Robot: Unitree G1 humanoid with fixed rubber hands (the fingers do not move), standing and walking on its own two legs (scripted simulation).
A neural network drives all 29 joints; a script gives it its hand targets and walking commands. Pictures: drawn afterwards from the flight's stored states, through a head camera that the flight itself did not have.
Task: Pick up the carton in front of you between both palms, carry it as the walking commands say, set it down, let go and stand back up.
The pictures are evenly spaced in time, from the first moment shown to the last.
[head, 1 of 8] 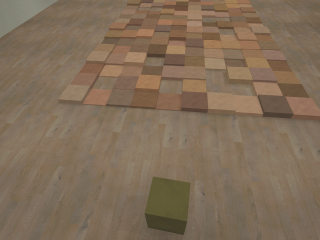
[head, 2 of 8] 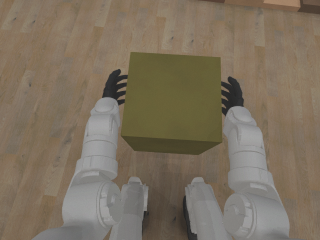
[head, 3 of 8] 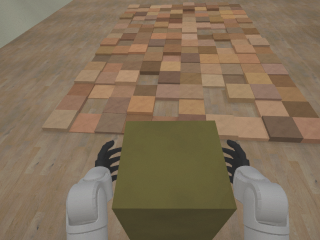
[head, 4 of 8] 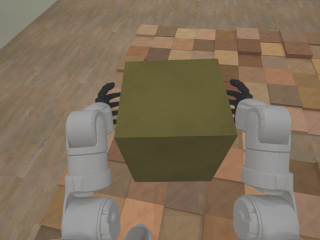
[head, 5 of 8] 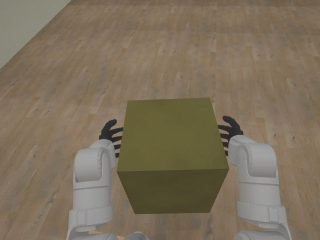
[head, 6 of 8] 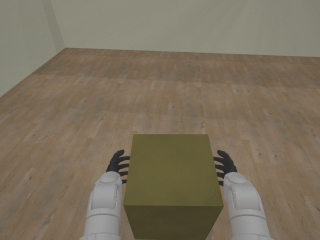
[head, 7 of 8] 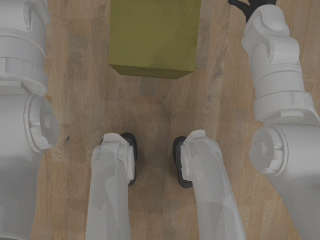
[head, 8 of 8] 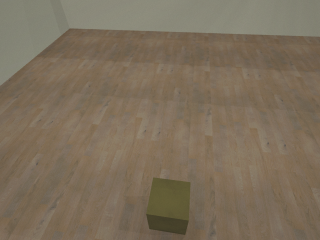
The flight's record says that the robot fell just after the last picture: no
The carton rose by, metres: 0.79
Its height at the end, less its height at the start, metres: +0.00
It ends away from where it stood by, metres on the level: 5.98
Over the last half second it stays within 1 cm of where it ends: yes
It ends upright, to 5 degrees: yes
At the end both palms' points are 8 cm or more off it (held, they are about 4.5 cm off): yes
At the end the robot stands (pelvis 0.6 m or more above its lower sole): yes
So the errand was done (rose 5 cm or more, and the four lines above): yes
